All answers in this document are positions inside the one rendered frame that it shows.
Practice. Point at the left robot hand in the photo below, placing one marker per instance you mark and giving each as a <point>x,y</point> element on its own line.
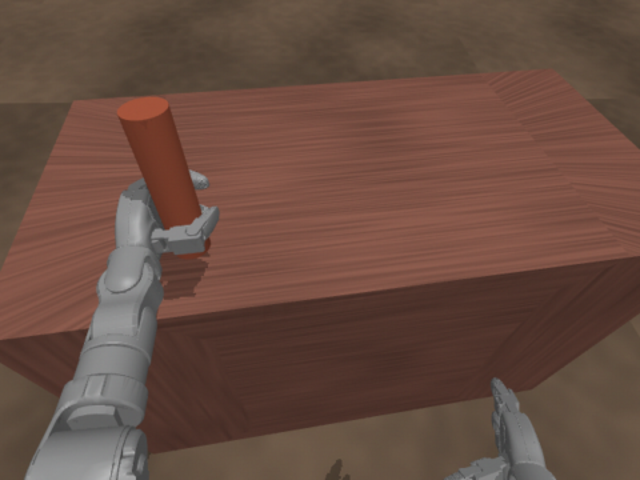
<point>138,223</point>

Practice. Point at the right robot arm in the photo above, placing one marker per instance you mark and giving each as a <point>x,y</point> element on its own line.
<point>529,471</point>

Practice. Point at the left robot arm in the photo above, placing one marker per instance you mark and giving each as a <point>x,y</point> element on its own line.
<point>92,434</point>

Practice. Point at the can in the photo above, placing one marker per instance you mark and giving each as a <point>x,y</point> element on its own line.
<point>150,129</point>

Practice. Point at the right robot hand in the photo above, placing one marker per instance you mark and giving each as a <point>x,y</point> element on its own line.
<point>515,438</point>

